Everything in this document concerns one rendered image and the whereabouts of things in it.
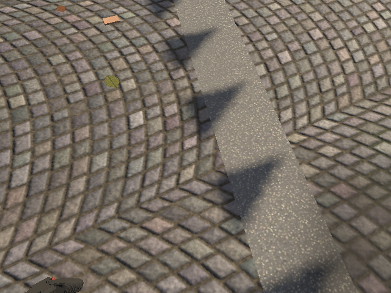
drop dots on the left robot hand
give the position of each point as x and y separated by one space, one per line
61 285

